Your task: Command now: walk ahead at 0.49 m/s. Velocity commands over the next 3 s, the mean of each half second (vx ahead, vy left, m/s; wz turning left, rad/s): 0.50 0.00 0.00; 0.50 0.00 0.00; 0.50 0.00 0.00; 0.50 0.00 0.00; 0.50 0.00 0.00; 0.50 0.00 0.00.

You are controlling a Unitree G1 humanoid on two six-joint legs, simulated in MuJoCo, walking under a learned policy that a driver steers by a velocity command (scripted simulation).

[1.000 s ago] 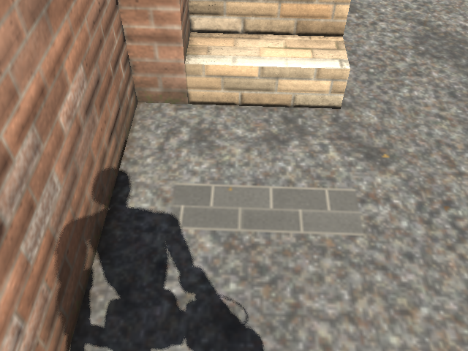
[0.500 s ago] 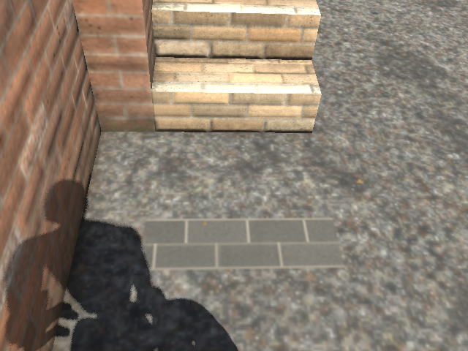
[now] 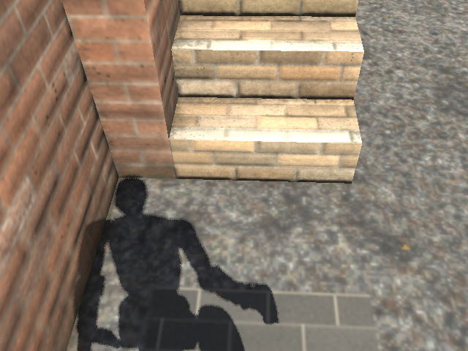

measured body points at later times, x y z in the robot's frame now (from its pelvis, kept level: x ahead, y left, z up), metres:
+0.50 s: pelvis +0.30 +0.07 +0.00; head +0.32 +0.08 +0.44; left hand +0.33 +0.34 -0.15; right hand +0.38 -0.20 -0.13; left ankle +0.35 +0.14 -0.75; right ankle +0.23 -0.09 -0.65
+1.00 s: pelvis +0.59 -0.01 -0.01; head +0.63 -0.02 +0.43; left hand +0.72 +0.25 -0.14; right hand +0.59 -0.26 -0.17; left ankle +0.44 +0.13 -0.65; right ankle +0.67 -0.08 -0.75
